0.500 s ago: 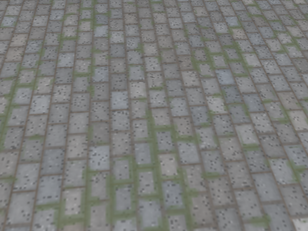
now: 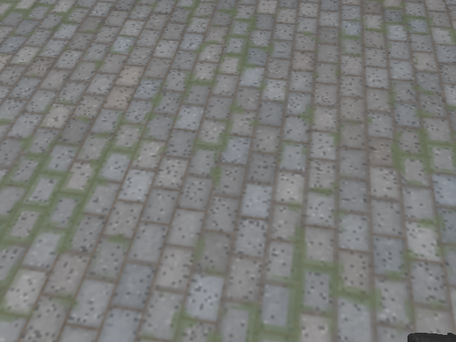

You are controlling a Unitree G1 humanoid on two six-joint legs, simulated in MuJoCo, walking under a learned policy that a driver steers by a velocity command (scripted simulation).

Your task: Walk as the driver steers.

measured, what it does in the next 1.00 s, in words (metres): walks ahead, turning right: left foot, then right foot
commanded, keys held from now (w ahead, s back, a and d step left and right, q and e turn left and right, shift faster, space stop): w+e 1.00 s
